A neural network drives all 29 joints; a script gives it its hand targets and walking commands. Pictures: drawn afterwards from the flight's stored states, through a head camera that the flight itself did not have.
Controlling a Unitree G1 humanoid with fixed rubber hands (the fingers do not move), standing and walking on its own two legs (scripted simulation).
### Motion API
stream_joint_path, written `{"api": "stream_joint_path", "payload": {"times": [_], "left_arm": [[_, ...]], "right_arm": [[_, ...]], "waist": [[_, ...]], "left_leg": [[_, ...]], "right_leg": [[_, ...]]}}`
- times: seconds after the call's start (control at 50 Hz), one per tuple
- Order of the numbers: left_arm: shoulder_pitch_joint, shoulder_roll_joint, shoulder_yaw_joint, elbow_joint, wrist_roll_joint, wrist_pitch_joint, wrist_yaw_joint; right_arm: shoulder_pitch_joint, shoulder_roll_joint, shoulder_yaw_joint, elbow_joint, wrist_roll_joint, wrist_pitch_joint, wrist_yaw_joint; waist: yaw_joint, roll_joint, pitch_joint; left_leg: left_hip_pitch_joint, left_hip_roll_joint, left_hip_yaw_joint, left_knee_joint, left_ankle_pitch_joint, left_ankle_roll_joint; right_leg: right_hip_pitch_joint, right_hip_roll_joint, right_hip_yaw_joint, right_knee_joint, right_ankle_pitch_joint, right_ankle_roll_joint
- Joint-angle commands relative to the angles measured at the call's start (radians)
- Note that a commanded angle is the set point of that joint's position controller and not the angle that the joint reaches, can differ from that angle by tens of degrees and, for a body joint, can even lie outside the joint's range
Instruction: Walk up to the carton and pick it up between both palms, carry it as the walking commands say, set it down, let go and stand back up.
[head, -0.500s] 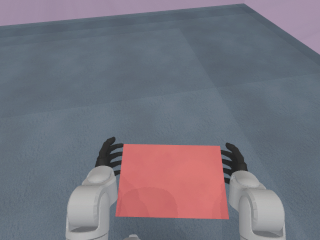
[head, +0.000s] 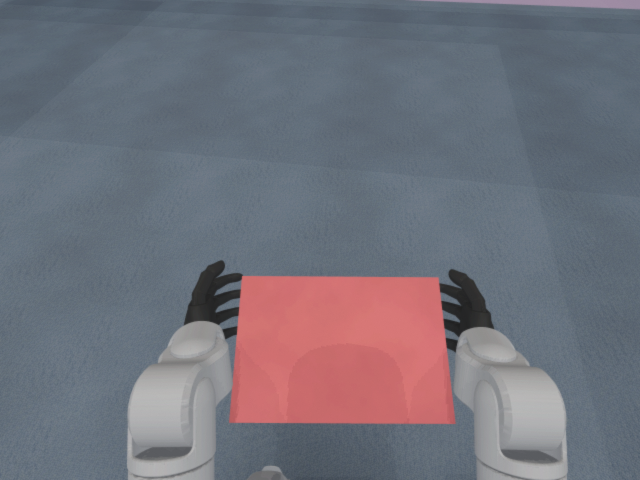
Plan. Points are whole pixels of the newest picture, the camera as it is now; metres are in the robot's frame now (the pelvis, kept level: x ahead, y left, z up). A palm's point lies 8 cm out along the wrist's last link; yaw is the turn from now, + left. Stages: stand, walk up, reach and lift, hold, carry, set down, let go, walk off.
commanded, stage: carry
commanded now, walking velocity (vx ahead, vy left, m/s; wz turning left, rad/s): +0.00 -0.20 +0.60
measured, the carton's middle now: (336, 356) +0.27 +0.00 +0.01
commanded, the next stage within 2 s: none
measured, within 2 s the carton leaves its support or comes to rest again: neither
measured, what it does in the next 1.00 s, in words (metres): steps to the right, turning left: left foot, then right foot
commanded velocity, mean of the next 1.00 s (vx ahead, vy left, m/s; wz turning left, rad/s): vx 0.00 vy -0.09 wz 0.28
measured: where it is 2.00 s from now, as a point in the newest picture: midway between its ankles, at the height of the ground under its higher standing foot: outside the picture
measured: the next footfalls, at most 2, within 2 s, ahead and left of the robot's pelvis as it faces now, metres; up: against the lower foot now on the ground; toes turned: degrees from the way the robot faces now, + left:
left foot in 0.20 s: +0.02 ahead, +0.07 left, +0.00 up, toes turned +16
right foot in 0.48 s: +0.07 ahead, -0.23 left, +0.00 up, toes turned +13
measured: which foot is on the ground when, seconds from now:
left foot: up 0.00-0.18, down 0.20-0.48, up 0.50-0.68, down 0.70-1.00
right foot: down 0.00-0.20, up 0.22-0.46, down 0.48-1.00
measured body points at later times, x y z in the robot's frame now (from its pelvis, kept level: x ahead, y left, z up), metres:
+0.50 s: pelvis -0.03 -0.11 +0.00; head +0.00 -0.11 +0.45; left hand +0.18 +0.12 +0.09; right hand +0.27 -0.16 +0.08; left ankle -0.02 +0.05 -0.71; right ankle +0.03 -0.24 -0.72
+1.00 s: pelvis -0.05 -0.16 +0.02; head -0.07 -0.16 +0.47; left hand +0.12 +0.09 +0.12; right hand +0.24 -0.18 +0.11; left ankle -0.08 -0.05 -0.72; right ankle +0.03 -0.24 -0.72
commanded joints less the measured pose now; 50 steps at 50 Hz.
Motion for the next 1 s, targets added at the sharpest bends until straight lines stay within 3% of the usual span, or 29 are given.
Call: {"api": "stream_joint_path", "payload": {"times": [0.0,0.06,0.1,0.16,0.18,0.2,0.22,0.24,0.28,0.32,0.38,0.42,0.44,0.46,0.48,0.5,0.54,0.56,0.62,0.66,0.68,0.7,0.72,0.74,0.76,0.78,0.82,0.86,0.98], "left_arm": [[-0.349,-1.029,-0.592,-0.131,-0.368,-0.013,-0.295],[-0.357,-1.017,-0.555,-0.143,-0.328,-0.026,-0.282],[-0.336,-1.02,-0.545,-0.134,-0.313,-0.025,-0.272],[-0.322,-0.978,-0.543,-0.133,-0.307,-0.014,-0.255],[-0.32,-0.949,-0.54,-0.148,-0.297,-0.012,-0.249],[-0.271,-0.92,-0.517,-0.117,-0.288,-0.003,-0.239],[-0.31,-0.926,-0.553,-0.117,-0.312,0.006,-0.242],[-0.357,-0.946,-0.577,-0.12,-0.324,0.003,-0.246],[-0.431,-0.982,-0.62,-0.152,-0.371,-0.006,-0.268],[-0.45,-1.038,-0.65,-0.162,-0.4,-0.015,-0.28],[-0.458,-1.049,-0.672,-0.181,-0.427,-0.02,-0.284],[-0.44,-1.046,-0.662,-0.19,-0.429,-0.026,-0.287],[-0.376,-1.038,-0.628,-0.143,-0.409,-0.013,-0.291],[-0.338,-1.002,-0.597,-0.117,-0.392,-0.006,-0.29],[-0.317,-0.984,-0.58,-0.101,-0.381,-0.004,-0.291],[-0.313,-0.974,-0.567,-0.099,-0.361,-0.009,-0.292],[-0.335,-0.993,-0.555,-0.114,-0.339,-0.016,-0.285],[-0.369,-1.005,-0.559,-0.122,-0.342,-0.021,-0.286],[-0.357,-0.991,-0.529,-0.134,-0.319,-0.028,-0.278],[-0.322,-0.97,-0.536,-0.123,-0.319,-0.019,-0.268],[-0.357,-0.983,-0.551,-0.15,-0.331,-0.021,-0.265],[-0.334,-0.945,-0.536,-0.143,-0.315,-0.017,-0.256],[-0.315,-0.921,-0.53,-0.14,-0.311,-0.012,-0.25],[-0.374,-0.936,-0.556,-0.141,-0.324,-0.003,-0.254],[-0.404,-0.956,-0.578,-0.145,-0.344,0.0,-0.263],[-0.419,-0.967,-0.599,-0.141,-0.357,-0.002,-0.269],[-0.4,-0.979,-0.602,-0.109,-0.362,0.007,-0.279],[-0.45,-0.999,-0.606,-0.113,-0.374,0.008,-0.29],[-0.441,-0.952,-0.562,-0.056,-0.357,0.027,-0.294]], "right_arm": [[-0.509,0.942,0.603,-0.234,0.401,-0.058,0.238],[-0.586,0.984,0.656,-0.223,0.457,-0.05,0.259],[-0.612,0.968,0.668,-0.267,0.47,-0.051,0.257],[-0.541,0.938,0.64,-0.207,0.457,-0.034,0.259],[-0.541,0.911,0.631,-0.206,0.461,-0.037,0.262],[-0.498,0.849,0.591,-0.169,0.44,-0.03,0.255],[-0.422,0.875,0.57,-0.102,0.418,-0.025,0.252],[-0.429,0.89,0.561,-0.112,0.403,-0.034,0.249],[-0.452,0.932,0.554,-0.124,0.393,-0.05,0.246],[-0.466,0.939,0.533,-0.171,0.379,-0.073,0.245],[-0.474,0.916,0.518,-0.224,0.358,-0.086,0.232],[-0.49,0.926,0.55,-0.257,0.365,-0.087,0.227],[-0.466,0.906,0.559,-0.25,0.36,-0.072,0.222],[-0.45,0.906,0.565,-0.223,0.36,-0.061,0.218],[-0.42,0.9,0.566,-0.208,0.362,-0.054,0.216],[-0.436,0.902,0.584,-0.206,0.378,-0.051,0.222],[-0.552,0.954,0.619,-0.219,0.424,-0.049,0.24],[-0.556,0.974,0.629,-0.212,0.434,-0.051,0.242],[-0.621,0.977,0.67,-0.257,0.462,-0.058,0.244],[-0.537,0.951,0.643,-0.219,0.45,-0.048,0.239],[-0.56,0.966,0.639,-0.229,0.456,-0.05,0.241],[-0.529,0.938,0.616,-0.194,0.449,-0.049,0.238],[-0.488,0.9,0.59,-0.169,0.434,-0.047,0.238],[-0.492,0.93,0.579,-0.126,0.431,-0.046,0.241],[-0.462,0.936,0.559,-0.126,0.407,-0.053,0.239],[-0.472,0.933,0.553,-0.138,0.392,-0.057,0.236],[-0.439,0.933,0.539,-0.115,0.361,-0.057,0.228],[-0.522,0.934,0.546,-0.165,0.362,-0.06,0.226],[-0.529,0.899,0.547,-0.137,0.354,-0.031,0.214]], "waist": [[-0.028,-0.339,-0.39],[-0.027,-0.241,-0.29],[-0.02,-0.276,-0.31],[-0.035,-0.145,-0.362],[-0.042,0.029,-0.375],[-0.016,0.287,-0.36],[-0.028,0.25,-0.306],[-0.031,0.15,-0.297],[-0.034,0.059,-0.285],[-0.036,0.201,-0.331],[-0.05,0.225,-0.371],[-0.039,0.16,-0.393],[-0.029,0.042,-0.415],[-0.02,-0.175,-0.416],[-0.032,-0.409,-0.391],[-0.025,-0.386,-0.389],[-0.019,-0.243,-0.295],[-0.026,-0.277,-0.288],[-0.015,-0.317,-0.329],[-0.027,-0.262,-0.373],[-0.031,-0.176,-0.415],[-0.025,-0.024,-0.439],[-0.008,0.186,-0.455],[-0.015,0.186,-0.38],[-0.017,0.19,-0.393],[-0.016,0.099,-0.362],[-0.019,0.032,-0.374],[-0.026,-0.045,-0.346],[-0.02,-0.071,-0.261]], "left_leg": [[-0.074,-0.025,0.14,0.342,-0.305,0.02],[0.036,0.003,0.176,0.267,-0.143,0.024],[0.083,-0.014,0.204,0.126,-0.091,0.033],[0.261,0.001,0.184,-0.269,0.123,0.047],[0.429,0.148,-0.038,-0.33,0.255,0.088],[0.552,0.451,-0.452,-0.363,0.641,0.176],[0.563,0.462,-0.491,-0.333,0.734,0.255],[0.547,0.414,-0.435,-0.311,0.743,0.246],[0.481,0.349,-0.311,-0.324,0.622,0.21],[0.423,0.262,-0.162,-0.32,0.437,0.166],[0.388,0.192,-0.112,-0.293,0.381,0.14],[0.331,0.153,-0.097,-0.26,0.304,0.127],[0.278,0.093,-0.025,-0.156,0.214,0.096],[0.095,-0.011,0.073,0.053,0.041,0.054],[-0.071,-0.077,0.174,0.28,-0.291,0.017],[-0.047,-0.027,0.136,0.353,-0.35,0.027],[0.025,-0.005,0.136,0.361,-0.224,0.025],[0.078,0.008,0.146,0.262,-0.161,0.033],[0.103,-0.03,0.2,0.103,-0.077,0.035],[0.208,-0.02,0.191,-0.214,0.076,0.044],[0.306,0.015,0.159,-0.354,0.199,0.04],[0.447,0.117,0.034,-0.379,0.312,0.062],[0.587,0.33,-0.195,-0.361,0.731,0.106],[0.559,0.31,-0.139,-0.274,0.832,0.156],[0.534,0.261,-0.066,-0.27,0.831,0.144],[0.484,0.208,0.02,-0.251,0.826,0.106],[0.373,0.116,0.094,-0.227,0.506,0.061],[0.358,0.086,0.117,-0.28,0.168,0.047],[0.299,0.107,0.074,-0.348,0.093,0.054]], "right_leg": [[0.331,-0.395,0.265,-0.241,0.462,-0.232],[0.202,-0.25,0.059,-0.216,0.29,-0.166],[0.221,-0.243,0.031,-0.195,0.201,-0.152],[0.213,-0.212,-0.058,-0.036,0.251,-0.087],[0.033,-0.193,-0.05,0.07,0.121,-0.043],[-0.199,-0.089,-0.068,0.221,-0.207,0.036],[-0.283,-0.059,0.033,0.332,-0.278,0.046],[-0.273,-0.069,0.077,0.374,-0.251,0.051],[-0.227,-0.057,0.084,0.352,-0.209,0.043],[-0.154,-0.047,0.051,0.303,-0.146,0.038],[-0.032,0.012,0.0,0.142,-0.102,0.033],[0.099,0.035,-0.043,-0.065,-0.065,0.025],[0.221,0.001,-0.023,-0.228,-0.008,0.011],[0.377,-0.202,0.205,-0.328,0.156,-0.052],[0.418,-0.405,0.351,-0.3,0.469,-0.157],[0.337,-0.43,0.321,-0.274,0.486,-0.226],[0.203,-0.324,0.211,-0.267,0.388,-0.195],[0.174,-0.272,0.129,-0.246,0.309,-0.148],[0.249,-0.257,0.09,-0.216,0.364,-0.129],[0.302,-0.254,0.077,-0.137,0.493,-0.11],[0.293,-0.221,0.053,-0.097,0.46,-0.071],[0.183,-0.202,0.062,-0.051,0.331,-0.034],[0.013,-0.146,0.038,0.037,0.028,0.016],[-0.012,-0.093,0.003,-0.042,-0.072,0.037],[0.043,-0.098,-0.012,-0.067,-0.045,0.04],[0.105,-0.094,-0.026,-0.079,0.067,0.033],[0.242,-0.135,0.021,-0.144,0.338,0.009],[0.209,-0.172,0.083,-0.199,0.336,-0.022],[0.164,-0.139,0.049,-0.252,0.087,-0.013]]}}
